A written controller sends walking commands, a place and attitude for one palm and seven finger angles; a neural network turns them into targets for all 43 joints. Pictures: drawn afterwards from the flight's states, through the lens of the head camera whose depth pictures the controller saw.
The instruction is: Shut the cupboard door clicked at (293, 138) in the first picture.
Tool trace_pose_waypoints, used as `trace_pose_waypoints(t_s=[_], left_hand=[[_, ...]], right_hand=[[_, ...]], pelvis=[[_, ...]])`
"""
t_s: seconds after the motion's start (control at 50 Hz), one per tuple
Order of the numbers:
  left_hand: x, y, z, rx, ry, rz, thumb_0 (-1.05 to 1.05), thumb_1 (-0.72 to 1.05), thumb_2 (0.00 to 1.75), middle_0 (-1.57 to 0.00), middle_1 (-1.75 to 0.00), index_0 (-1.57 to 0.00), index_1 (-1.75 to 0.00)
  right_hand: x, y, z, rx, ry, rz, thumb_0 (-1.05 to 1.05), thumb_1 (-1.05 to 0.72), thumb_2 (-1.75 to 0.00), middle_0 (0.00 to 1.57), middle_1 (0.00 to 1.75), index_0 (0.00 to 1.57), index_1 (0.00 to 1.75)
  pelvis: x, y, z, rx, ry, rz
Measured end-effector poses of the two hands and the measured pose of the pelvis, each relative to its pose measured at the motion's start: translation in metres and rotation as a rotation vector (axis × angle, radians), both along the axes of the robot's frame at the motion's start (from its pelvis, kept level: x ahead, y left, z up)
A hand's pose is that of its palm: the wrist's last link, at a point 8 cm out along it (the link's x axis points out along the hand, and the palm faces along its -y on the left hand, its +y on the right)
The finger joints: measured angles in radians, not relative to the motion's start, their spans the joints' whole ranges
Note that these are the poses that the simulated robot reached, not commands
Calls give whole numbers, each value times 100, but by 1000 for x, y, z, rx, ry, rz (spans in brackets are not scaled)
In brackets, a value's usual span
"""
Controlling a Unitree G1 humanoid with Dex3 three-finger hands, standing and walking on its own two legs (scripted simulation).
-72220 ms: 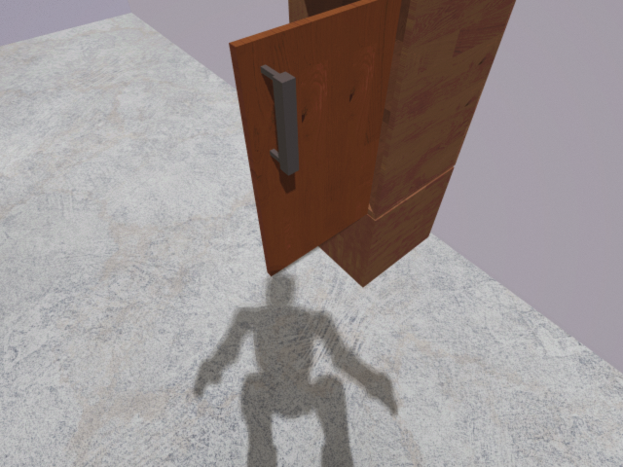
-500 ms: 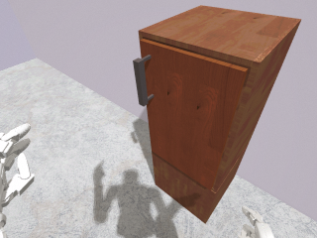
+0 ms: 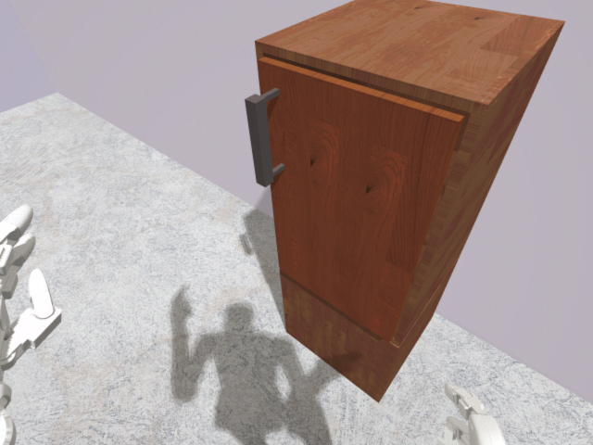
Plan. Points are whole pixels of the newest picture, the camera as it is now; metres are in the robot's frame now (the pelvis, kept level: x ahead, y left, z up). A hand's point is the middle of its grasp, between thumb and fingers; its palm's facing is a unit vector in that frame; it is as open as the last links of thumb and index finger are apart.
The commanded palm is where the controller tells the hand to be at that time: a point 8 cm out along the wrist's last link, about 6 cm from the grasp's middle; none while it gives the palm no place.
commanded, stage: step back with the hand held close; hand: left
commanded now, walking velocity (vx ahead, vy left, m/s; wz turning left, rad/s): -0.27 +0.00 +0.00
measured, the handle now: (268, 138) +0.61 +0.12 +0.12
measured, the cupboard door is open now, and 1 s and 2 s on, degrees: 0 0 0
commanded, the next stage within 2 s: stop stepping back and stand still in 1.18 s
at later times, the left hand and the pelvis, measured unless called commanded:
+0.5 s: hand (34, 345) +0.16 +0.28 +0.16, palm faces +0.41 -0.78 -0.47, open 7.4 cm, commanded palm +0.10 +0.31 +0.17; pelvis -0.05 +0.01 -0.02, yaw -2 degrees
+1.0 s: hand (7, 377) +0.13 +0.28 +0.16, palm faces +0.37 -0.83 -0.42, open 7.4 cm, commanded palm +0.06 +0.32 +0.17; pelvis -0.10 +0.02 +0.00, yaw -3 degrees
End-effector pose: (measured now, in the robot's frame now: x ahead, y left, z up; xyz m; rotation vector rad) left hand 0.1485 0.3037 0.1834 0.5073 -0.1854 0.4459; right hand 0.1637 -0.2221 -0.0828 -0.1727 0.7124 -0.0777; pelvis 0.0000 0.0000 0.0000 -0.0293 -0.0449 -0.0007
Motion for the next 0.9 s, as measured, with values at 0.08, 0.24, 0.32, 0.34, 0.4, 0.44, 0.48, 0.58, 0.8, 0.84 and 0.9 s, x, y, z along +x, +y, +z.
trace_pose_waypoints(t_s=[0.08, 0.24, 0.32, 0.34, 0.4, 0.44, 0.48, 0.58, 0.8, 0.84, 0.9], left_hand=[[6, 4, 1, 31, -8, -13, 1, 89, 90, -21, -31, -21, -30], [10, -5, -19, 25, 87, -103, 1, 89, 90, -21, -31, -22, -30], [3, -1, -11, 62, 45, -121, 1, 89, 90, -22, -31, -22, -30], [0, 0, -8, 72, 30, -120, 1, 89, 90, -22, -31, -22, -30], [-11, 4, -3, 90, -9, -108, 1, 89, 90, -22, -31, -22, -30], [-18, 7, -2, 91, -24, -95, 1, 89, 90, -22, -31, -22, -30], [-25, 8, -5, 84, -33, -80, 1, 89, 90, -22, -31, -22, -30], [-40, 8, -17, 49, -42, -59, 1, 89, 90, -21, -31, -22, -30], [-63, 24, -3, 122, -129, -100, 1, 89, 90, -22, -31, -22, -30], [-66, 30, 6, 133, -151, -81, 1, 89, 90, -22, -31, -22, -30], [-67, 35, 11, 115, -159, -66, 1, 89, 90, -22, -31, -22, -30]], right_hand=[[-9, -8, -2, -25, 33, -31, 1, -91, -90, 21, 30, 21, 30], [-29, -20, -4, -60, 62, -130, 1, -91, -90, 21, 30, 20, 30], [-40, -18, -1, -70, 61, -145, 1, -91, -90, 20, 30, 20, 30], [-42, -17, -1, -71, 59, -145, 1, -91, -90, 20, 30, 20, 30], [-50, -13, 1, -74, 46, -139, 1, -91, -90, 20, 30, 20, 30], [-54, -11, 1, -73, 36, -133, 1, -91, -90, 21, 30, 20, 30], [-60, -10, 0, -72, 28, -124, 1, -91, -90, 21, 30, 21, 30], [-75, -9, -4, -81, 37, -103, 1, -91, -90, 21, 30, 21, 30], [-103, 0, 2, -152, 75, -88, 2, -91, -90, 21, 30, 21, 30], [-103, 5, 4, -147, 76, -81, 2, -91, -90, 21, 30, 21, 30], [-100, 14, 8, -129, 75, -63, 2, -91, -90, 21, 30, 21, 30]], pelvis=[[-4, 3, -2, -2, 28, -12], [-12, 14, -8, 15, 51, -33], [-21, 14, -11, 19, 47, -32], [-24, 14, -12, 20, 45, -33], [-32, 14, -13, 22, 39, -38], [-37, 14, -15, 21, 36, -39], [-43, 14, -16, 18, 33, -38], [-57, 14, -20, 6, 40, -23], [-72, 26, -18, -27, 56, 16], [-70, 28, -14, -38, 77, 15], [-73, 29, -7, -40, 119, -14]])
